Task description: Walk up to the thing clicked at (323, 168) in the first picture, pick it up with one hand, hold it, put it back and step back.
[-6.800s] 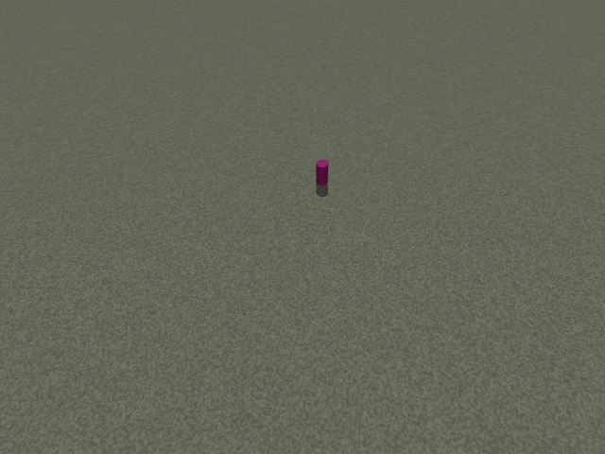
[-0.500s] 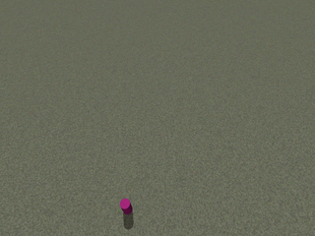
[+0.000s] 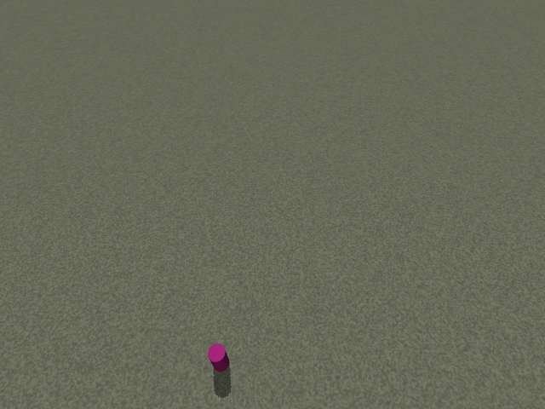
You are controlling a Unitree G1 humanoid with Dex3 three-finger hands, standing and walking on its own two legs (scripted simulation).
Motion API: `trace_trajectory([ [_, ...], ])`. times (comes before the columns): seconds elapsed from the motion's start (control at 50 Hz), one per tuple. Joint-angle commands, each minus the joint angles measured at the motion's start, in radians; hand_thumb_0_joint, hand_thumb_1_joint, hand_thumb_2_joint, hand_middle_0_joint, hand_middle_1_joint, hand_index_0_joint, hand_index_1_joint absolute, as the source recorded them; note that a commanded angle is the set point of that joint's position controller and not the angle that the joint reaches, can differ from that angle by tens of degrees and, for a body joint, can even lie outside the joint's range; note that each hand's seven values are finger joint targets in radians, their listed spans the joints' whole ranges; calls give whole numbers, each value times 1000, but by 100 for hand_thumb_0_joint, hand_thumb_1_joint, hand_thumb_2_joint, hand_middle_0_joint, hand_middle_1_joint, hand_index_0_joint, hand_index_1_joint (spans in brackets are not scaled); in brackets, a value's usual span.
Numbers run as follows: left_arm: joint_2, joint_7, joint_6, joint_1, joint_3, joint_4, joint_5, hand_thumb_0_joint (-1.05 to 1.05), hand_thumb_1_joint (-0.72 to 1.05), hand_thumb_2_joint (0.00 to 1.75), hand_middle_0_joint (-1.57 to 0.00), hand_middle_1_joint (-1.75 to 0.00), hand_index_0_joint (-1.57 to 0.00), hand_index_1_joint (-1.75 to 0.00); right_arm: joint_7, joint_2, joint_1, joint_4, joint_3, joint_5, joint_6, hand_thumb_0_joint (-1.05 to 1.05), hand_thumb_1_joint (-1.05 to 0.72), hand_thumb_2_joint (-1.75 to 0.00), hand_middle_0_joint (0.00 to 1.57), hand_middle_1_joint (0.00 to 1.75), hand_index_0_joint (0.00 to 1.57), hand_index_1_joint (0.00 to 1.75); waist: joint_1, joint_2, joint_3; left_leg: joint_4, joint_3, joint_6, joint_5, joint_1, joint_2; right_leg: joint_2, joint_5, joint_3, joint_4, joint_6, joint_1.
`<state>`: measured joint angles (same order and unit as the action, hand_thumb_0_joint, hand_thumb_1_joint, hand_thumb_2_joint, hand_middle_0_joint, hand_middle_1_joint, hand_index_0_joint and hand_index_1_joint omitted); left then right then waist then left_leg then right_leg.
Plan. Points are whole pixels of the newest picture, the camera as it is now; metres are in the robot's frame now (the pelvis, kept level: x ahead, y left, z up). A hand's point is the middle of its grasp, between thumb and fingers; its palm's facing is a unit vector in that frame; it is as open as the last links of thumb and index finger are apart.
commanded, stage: stand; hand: left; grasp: from the side
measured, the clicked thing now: (218, 358) +0.41 +0.22 -0.73
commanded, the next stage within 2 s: rise first in 0.38 s
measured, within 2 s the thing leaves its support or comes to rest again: neither
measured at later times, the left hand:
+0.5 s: hand out of the picture +0.08 +0.25 -0.16, palm faces -0.01 -0.94 -0.34, open 7.4 cm
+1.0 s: hand out of the picture +0.13 +0.27 -0.19, palm faces +0.02 -0.93 -0.36, open 15.3 cm
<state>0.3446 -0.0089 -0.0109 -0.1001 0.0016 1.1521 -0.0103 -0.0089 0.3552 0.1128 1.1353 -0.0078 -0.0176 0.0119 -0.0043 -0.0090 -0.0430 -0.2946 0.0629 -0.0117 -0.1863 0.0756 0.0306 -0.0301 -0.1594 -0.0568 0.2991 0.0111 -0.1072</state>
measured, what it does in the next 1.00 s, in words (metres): stands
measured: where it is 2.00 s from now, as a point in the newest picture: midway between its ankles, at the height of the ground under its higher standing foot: outside the picture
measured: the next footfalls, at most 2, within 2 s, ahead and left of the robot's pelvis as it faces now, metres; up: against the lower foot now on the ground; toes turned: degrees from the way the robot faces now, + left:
none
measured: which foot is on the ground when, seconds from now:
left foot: down 0.00-1.00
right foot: down 0.00-1.00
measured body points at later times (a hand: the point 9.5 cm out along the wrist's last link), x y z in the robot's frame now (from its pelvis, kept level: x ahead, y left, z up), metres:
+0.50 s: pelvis +0.00 +0.00 +0.00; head +0.01 +0.00 +0.45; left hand +0.08 +0.30 -0.13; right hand +0.08 -0.30 -0.13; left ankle -0.02 +0.12 -0.75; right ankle +0.00 -0.12 -0.75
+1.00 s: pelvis -0.01 +0.01 -0.05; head +0.06 +0.02 +0.39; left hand +0.13 +0.32 -0.16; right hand +0.11 -0.25 -0.15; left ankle -0.02 +0.12 -0.75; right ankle +0.00 -0.12 -0.75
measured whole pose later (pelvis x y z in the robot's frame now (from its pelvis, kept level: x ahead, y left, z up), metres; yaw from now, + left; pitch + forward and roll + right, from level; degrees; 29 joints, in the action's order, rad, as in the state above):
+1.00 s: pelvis -0.01 +0.01 -0.05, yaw +1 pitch +11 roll -1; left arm 0.32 -0.03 0.15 -0.14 0.18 0.71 -0.08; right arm 0.03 0.25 0.26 0.65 0.02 0.02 0.10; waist -0.04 -0.01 0.05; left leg -0.86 0.03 0.00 -0.43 0.62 0.05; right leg -0.04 -0.38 -0.06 0.81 0.02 -0.63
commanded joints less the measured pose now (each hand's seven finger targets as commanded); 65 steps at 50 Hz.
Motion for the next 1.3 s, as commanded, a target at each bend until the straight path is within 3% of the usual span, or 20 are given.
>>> trace_trajectory([
  [0.0, 218, 17, -20, 43, 40, -59, 0, 0, 90, 90, -20, -30, -20, -30, 16, 203, -39, -58, 39, 5, 21, 0, -90, -90, 20, 30, 20, 30, 3, 10, 77, 54, -112, 26, 137, 10, 123, -126, 143, 112, -41, -26, 34],
  [0.44, 220, 18, -21, 34, 35, -62, 1, 0, 82, 82, -20, -25, -18, -27, 15, 206, -34, -52, 40, 6, 19, 0, -95, -91, 20, 29, 20, 29, 4, 18, 66, 52, -115, 24, 113, 19, 120, -124, 108, 106, -50, -24, 22],
  [0.46, 46, 34, -113, 385, 42, -413, 52, 0, 74, 90, -21, -33, -17, -35, 38, 36, -10, -341, 1, 73, 68, 0, -102, -93, 20, 30, 20, 30, -116, 17, -52, -23, -2, 28, -5, 152, -27, 23, 32, 25, 11, -16, -204],
  [0.48, 93, 39, -100, 482, 57, -337, 49, 0, 66, 90, -22, -41, -20, -43, 47, 67, 46, -284, 7, 75, 66, 0, -95, -92, 20, 30, 20, 30, -86, 9, 9, -43, -5, 31, -18, 144, -31, 18, 11, 19, 28, -17, -153],
  [0.5, 176, 42, -58, 274, 106, -154, 29, 0, 58, 88, -20, -49, -20, -51, 57, 98, 89, -285, 25, 81, 55, 0, -93, -91, 20, 30, 20, 30, -59, 53, -9, -60, -12, 30, -7, 174, -26, 27, -2, 7, 39, -22, -155],
  [0.52, 210, 28, -40, 243, 135, -104, 5, 0, 51, 86, -18, -57, -19, -59, 57, 102, 103, -306, 44, 71, 48, 0, -90, -90, 20, 30, 20, 30, -44, 56, 53, -106, -13, 30, 10, 200, -35, 22, 4, 8, 75, -25, -161],
  [0.56, 268, 5, -50, 313, 180, -156, -42, 0, 35, 70, -2, -45, -3, -43, 59, 99, 123, -356, 73, 48, 56, 0, -98, -92, 20, 30, 20, 30, -23, 49, 206, -189, -20, 31, 66, 216, -37, 12, 75, 19, 160, -22, -151],
  [0.58, 257, -1, -34, 148, 214, -90, -61, 0, 27, 62, 0, -37, 0, -35, 54, 89, 157, -361, 81, 38, 56, 0, -95, -91, 20, 30, 20, 30, 5, 26, 252, -220, -21, 25, 110, 246, -45, 8, 118, 21, 203, -26, -134],
  [0.62, 244, -8, -18, 83, 227, -175, -74, 0, 23, 70, -8, -53, -10, -51, 47, 85, 163, -422, 89, 37, 59, 0, -102, -93, 20, 30, 20, 30, 38, -54, 305, -252, -22, 12, 150, 259, -52, 14, 133, 23, 245, -38, -134],
  [0.64, 218, -8, -1, 59, 218, -187, -77, 0, 15, 62, -1, -45, -3, -43, 48, 80, 154, -446, 90, 41, 61, 0, -94, -91, 20, 30, 20, 30, 32, -44, 291, -252, -22, 10, 147, 264, -52, 18, 122, 22, 240, -36, -144],
  [0.68, 209, -6, 41, 69, 215, -253, -84, 0, 7, 68, -8, -61, -11, -58, 48, 71, 140, -484, 92, 47, 61, 0, -99, -92, 20, 30, 20, 30, 20, -40, 284, -253, -31, 10, 141, 286, -50, 21, 111, 16, 236, -36, -157],
  [0.74, 196, -4, 94, 54, 213, -320, -90, 0, -14, 44, 0, -37, 0, -34, 43, 60, 109, -542, 87, 50, 67, 0, -87, -89, 20, 30, 20, 30, 10, -2, 246, -291, -37, 14, 86, 345, -39, 29, 44, 5, 268, -34, -230],
  [0.8, 164, -3, 116, 59, 207, -399, -81, 0, -28, 41, -2, -36, -2, -36, 40, 57, 129, -568, 88, 48, 85, 0, -87, -89, 20, 30, 20, 30, -9, -12, 249, -350, -44, 13, 42, 387, -28, 35, -7, -1, 330, -35, -311],
  [0.82, 200, 5, 124, 11, 246, -386, -86, 0, -32, 39, -1, -34, -1, -34, 44, 60, 134, -573, 91, 46, 91, 0, -85, -89, 20, 30, 20, 30, -2, -16, 267, -367, -46, 14, 33, 399, -28, 33, -14, -1, 348, -34, -320],
  [0.92, 178, -2, 136, 26, 228, -593, -71, 0, -43, 18, -4, -17, -4, -17, 56, 50, 138, -613, 93, 43, 133, 0, -84, -88, 20, 30, 20, 30, -34, -27, 308, -455, -54, 17, 1, 450, -22, 27, -32, 7, 428, -29, -410],
  [0.98, 186, -6, 158, -41, 242, -657, -66, 0, -51, 23, -6, -26, -6, -26, 65, 49, 139, -618, 91, 40, 153, 0, -86, -89, 20, 30, 20, 30, -27, -54, 315, -484, -68, 13, -7, 478, -14, 30, -51, 3, 474, -31, -449],
  [1.12, 167, -19, 224, -153, 231, -811, -52, 0, -53, 18, -7, -21, -7, -21, 83, 45, 125, -659, 86, 34, 179, 0, -85, -88, 20, 30, 20, 30, -30, -72, 345, -552, -87, 3, 29, 529, -6, 33, -49, -6, 554, -33, -509],
  [1.14, 192, -15, 237, -173, 262, -802, -53, 0, -54, 16, -7, -18, -6, -18, 85, 45, 129, -656, 84, 33, 181, 0, -84, -88, 20, 30, 20, 30, -27, -79, 355, -560, -93, 3, 38, 535, -2, 33, -48, -6, 567, -34, -520],
  [1.16, 173, -22, 239, -147, 238, -872, -45, 0, -54, 14, -7, -17, -6, -17, 88, 42, 117, -671, 82, 33, 186, 0, -85, -88, 20, 30, 20, 30, -33, -88, 358, -574, -95, 2, 48, 545, -2, 30, -43, -7, 576, -35, -530],
  [1.28, 192, -31, 259, -215, 286, -863, -39, 0, -50, 7, -8, -9, -7, -9, 100, 39, 123, -690, 81, 28, 200, 0, -86, -89, 20, 30, 20, 30, -41, -63, 357, -640, -90, 14, 9, 619, -10, 29, -59, -2, 617, -31, -582],
])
